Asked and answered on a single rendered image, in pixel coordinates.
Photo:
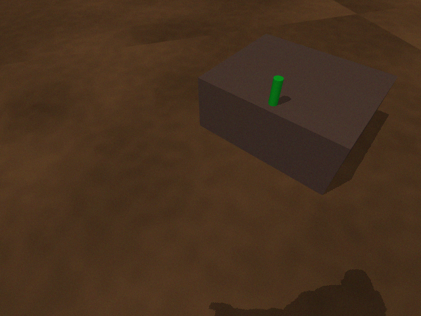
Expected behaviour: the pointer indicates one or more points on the can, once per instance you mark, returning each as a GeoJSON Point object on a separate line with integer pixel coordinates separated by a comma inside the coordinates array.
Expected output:
{"type": "Point", "coordinates": [275, 90]}

